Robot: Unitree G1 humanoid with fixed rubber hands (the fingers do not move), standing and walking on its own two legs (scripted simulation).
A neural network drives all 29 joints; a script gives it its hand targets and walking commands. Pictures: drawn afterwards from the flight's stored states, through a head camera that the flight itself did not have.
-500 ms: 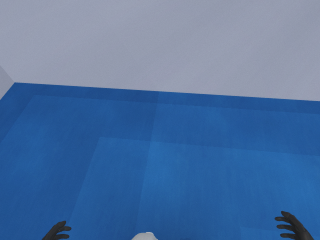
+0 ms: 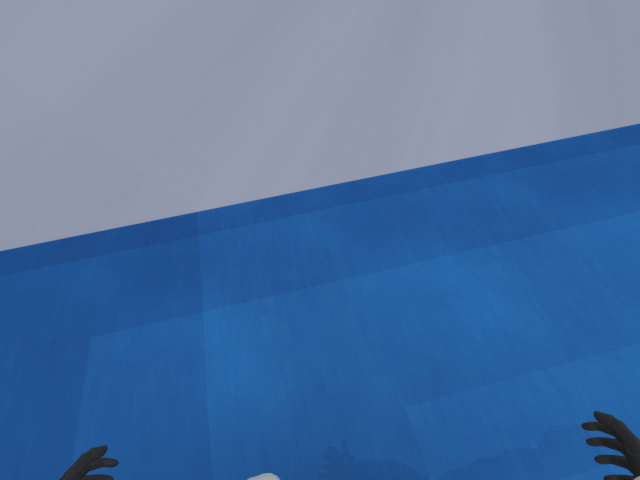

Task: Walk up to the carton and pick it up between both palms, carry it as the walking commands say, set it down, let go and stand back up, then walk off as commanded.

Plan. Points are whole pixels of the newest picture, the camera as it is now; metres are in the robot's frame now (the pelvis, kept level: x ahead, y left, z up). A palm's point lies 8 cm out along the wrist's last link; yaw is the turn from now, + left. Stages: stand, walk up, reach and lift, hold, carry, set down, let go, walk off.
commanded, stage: walk up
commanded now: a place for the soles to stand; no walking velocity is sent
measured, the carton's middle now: out of the picture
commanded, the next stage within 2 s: none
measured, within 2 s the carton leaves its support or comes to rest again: neither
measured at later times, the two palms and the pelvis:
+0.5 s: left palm (184, 438) +0.20 +0.23 -0.10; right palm out of the picture -0.03 -0.40 +0.00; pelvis -0.04 -0.02 +0.01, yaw -24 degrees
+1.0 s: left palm (339, 380) +0.26 +0.01 -0.04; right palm out of the picture -0.28 -0.39 -0.10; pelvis -0.09 -0.10 +0.01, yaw -48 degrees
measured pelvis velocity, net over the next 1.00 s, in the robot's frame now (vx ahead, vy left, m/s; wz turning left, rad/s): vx -0.09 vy -0.10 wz -0.83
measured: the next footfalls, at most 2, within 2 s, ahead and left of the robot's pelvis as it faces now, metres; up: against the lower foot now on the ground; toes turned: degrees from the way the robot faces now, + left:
left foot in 0.24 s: +0.07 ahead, +0.04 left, +0.00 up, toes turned -10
right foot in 0.74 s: -0.11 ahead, -0.26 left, +0.00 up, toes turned -38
